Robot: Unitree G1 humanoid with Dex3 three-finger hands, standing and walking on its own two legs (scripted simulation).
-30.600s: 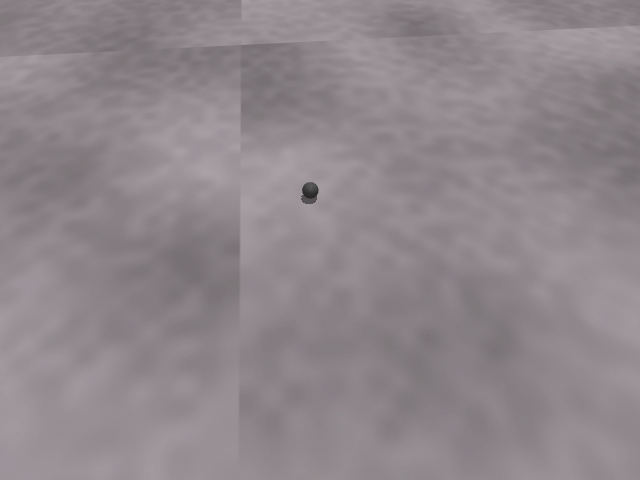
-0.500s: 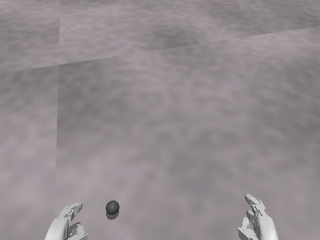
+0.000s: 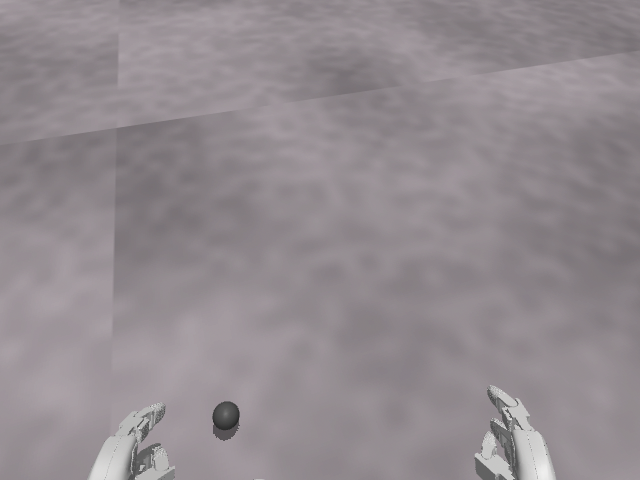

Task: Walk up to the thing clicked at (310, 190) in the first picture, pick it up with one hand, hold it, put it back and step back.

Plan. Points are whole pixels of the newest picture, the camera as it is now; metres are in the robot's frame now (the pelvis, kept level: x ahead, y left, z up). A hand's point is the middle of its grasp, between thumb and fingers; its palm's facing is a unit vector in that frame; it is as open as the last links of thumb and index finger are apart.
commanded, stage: home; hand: left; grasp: from above
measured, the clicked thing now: (226, 415) +0.42 +0.24 -0.68
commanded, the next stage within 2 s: stand in 0.64 s
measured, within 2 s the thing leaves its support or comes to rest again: neither
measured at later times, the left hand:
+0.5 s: hand out of the picture +0.16 +0.18 -0.05, palm faces +0.05 -0.98 -0.20, open 7.4 cm
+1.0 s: hand out of the picture +0.12 +0.23 -0.10, palm faces +0.03 -0.94 -0.34, open 7.4 cm
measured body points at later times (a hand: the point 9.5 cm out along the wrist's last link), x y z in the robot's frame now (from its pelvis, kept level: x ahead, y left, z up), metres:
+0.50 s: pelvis +0.00 +0.00 +0.00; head +0.01 +0.00 +0.45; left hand +0.15 +0.23 -0.03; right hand +0.16 -0.25 -0.06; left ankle +0.02 +0.12 -0.68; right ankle -0.02 -0.14 -0.68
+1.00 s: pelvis -0.01 +0.00 +0.03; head +0.02 +0.01 +0.48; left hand +0.11 +0.28 -0.08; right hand +0.12 -0.27 -0.09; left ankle +0.02 +0.12 -0.68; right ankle -0.02 -0.14 -0.68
